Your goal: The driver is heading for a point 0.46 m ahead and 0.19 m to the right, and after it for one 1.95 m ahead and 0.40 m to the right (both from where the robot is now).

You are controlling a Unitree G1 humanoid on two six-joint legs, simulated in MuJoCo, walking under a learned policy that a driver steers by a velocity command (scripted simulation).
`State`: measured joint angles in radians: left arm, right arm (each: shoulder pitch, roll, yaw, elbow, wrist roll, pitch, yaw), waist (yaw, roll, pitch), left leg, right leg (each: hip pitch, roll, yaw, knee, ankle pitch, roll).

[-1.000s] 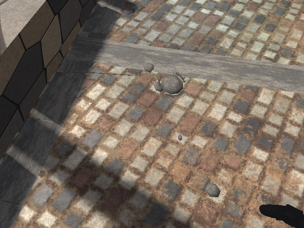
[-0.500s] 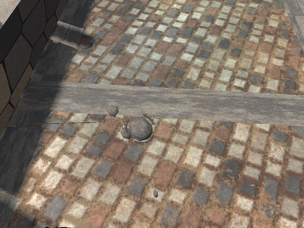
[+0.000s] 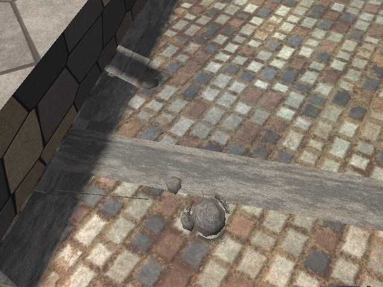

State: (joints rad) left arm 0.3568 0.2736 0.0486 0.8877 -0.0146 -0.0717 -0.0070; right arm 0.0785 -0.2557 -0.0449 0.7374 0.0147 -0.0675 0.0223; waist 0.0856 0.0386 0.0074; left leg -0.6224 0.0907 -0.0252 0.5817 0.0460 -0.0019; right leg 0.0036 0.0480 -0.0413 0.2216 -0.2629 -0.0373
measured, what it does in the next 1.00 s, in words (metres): walks ahead, turning right: left foot, then right foot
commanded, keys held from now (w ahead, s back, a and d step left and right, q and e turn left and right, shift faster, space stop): w+e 1.00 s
